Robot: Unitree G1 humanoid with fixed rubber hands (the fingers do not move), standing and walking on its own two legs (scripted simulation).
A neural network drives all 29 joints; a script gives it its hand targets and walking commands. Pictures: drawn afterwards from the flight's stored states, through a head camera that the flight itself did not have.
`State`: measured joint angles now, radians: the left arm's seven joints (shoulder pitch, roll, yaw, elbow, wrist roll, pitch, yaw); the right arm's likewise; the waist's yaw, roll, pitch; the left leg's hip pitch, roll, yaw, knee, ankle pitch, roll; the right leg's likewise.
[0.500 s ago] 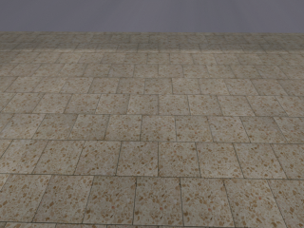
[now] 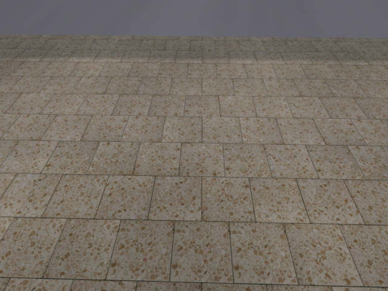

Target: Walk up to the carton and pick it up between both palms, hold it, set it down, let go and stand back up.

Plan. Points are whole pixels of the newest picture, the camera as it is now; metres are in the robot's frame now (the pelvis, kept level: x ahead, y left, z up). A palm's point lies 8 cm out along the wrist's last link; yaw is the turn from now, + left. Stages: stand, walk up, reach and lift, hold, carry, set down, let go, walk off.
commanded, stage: stand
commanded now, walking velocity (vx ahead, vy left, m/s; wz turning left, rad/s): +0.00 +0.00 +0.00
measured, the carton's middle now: out of the picture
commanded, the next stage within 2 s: walk up in 1.02 s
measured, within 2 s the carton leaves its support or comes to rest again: neither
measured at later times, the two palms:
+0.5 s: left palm out of the picture +0.05 +0.26 -0.13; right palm out of the picture +0.04 -0.24 -0.13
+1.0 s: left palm out of the picture +0.05 +0.26 -0.13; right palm out of the picture +0.04 -0.24 -0.13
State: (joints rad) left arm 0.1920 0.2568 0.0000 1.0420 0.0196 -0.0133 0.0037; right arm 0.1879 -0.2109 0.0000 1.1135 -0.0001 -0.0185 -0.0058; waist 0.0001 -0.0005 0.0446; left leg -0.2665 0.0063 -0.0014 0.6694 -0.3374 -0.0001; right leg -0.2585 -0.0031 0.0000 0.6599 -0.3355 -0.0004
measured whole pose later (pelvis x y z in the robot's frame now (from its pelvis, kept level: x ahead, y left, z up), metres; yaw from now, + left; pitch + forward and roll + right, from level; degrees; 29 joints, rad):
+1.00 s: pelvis +0.00 +0.00 +0.00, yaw +0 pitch -4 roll +0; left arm 0.19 0.26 0.00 1.06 0.02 -0.01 0.00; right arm 0.19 -0.21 0.00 1.13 0.00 -0.02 -0.01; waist 0.00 0.00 0.06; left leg -0.24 0.01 0.00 0.63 -0.32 0.00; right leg -0.23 0.00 0.00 0.62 -0.32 0.00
